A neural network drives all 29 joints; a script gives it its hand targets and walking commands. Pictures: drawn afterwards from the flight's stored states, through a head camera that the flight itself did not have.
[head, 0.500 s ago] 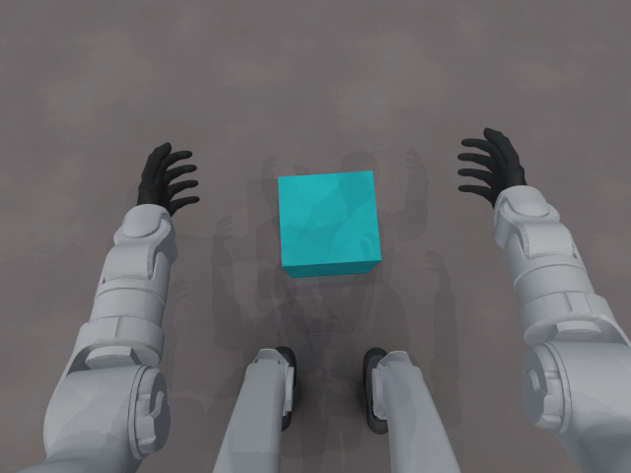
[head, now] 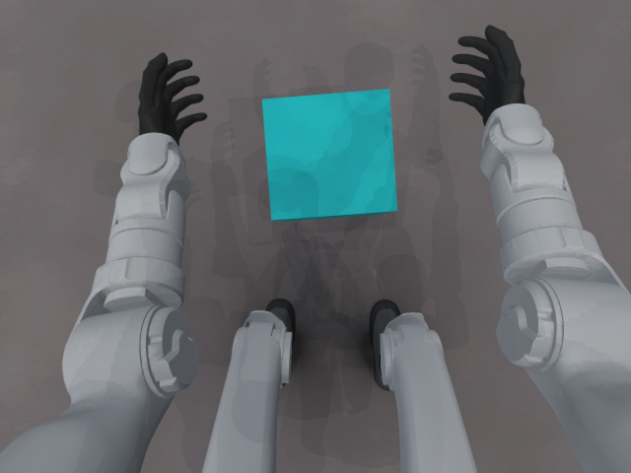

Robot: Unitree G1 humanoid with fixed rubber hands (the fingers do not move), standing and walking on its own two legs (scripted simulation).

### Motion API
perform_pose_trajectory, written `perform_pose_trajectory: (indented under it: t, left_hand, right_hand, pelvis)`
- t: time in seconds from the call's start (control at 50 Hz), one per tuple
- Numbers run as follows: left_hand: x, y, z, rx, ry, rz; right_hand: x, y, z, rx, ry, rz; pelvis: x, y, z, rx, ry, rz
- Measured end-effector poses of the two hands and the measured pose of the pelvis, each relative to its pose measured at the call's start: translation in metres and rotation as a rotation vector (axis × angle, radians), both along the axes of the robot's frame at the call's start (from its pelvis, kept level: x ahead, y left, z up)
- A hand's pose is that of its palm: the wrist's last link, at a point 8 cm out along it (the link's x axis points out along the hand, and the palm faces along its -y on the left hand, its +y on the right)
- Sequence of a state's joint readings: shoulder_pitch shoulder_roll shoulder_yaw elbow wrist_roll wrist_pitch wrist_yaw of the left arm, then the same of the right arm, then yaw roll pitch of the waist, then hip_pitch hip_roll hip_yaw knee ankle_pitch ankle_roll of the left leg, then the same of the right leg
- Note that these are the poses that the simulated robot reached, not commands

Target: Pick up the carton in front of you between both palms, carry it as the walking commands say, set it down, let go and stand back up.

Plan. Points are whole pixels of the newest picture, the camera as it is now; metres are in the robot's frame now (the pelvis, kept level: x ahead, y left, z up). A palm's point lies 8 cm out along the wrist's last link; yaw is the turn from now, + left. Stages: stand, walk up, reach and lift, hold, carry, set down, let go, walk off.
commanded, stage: reach and lift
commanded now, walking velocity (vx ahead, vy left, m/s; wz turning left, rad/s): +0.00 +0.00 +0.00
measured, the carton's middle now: (329, 166) +0.50 +0.01 -0.47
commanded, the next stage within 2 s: none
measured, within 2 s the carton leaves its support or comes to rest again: leaves its support in 1.48 s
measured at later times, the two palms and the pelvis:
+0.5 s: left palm (220, 165) +0.48 +0.20 -0.36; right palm (439, 149) +0.51 -0.17 -0.36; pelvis -0.05 +0.00 -0.19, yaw +1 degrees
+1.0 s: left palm (231, 168) +0.48 +0.19 -0.40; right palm (424, 151) +0.51 -0.16 -0.40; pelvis -0.05 +0.00 -0.22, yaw +1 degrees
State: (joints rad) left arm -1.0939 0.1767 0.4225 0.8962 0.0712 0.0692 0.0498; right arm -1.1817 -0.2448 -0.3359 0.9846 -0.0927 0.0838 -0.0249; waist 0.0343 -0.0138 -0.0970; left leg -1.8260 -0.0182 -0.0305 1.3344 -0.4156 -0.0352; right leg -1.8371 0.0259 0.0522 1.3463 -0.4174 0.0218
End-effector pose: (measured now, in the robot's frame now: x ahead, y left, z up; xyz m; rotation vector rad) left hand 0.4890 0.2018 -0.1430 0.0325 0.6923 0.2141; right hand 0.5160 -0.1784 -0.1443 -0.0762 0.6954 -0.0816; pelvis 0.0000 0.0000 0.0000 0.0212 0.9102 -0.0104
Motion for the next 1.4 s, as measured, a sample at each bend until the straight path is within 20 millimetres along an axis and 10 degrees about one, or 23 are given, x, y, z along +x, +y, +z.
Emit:
perform_pose_trajectory:
  t: [0.32, 0.64, 1.4]
  left_hand:
    - [-0.005, 0.003, -0.154, 0.0, -0.007, 0.001]
    - [-0.005, -0.006, -0.254, -0.015, 0.058, -0.016]
    - [0.002, -0.036, -0.25, -0.061, 0.057, -0.041]
  right_hand:
    - [-0.009, -0.002, -0.158, -0.011, -0.015, -0.006]
    - [-0.009, 0.005, -0.254, 0.0, 0.046, -0.003]
    - [0.0, 0.039, -0.25, 0.03, 0.062, 0.058]
  pelvis:
    - [-0.035, 0.001, -0.147, 0.005, -0.075, 0.006]
    - [-0.052, 0.002, -0.213, -0.001, -0.241, 0.011]
    - [-0.047, -0.002, -0.226, 0.007, -0.274, 0.008]
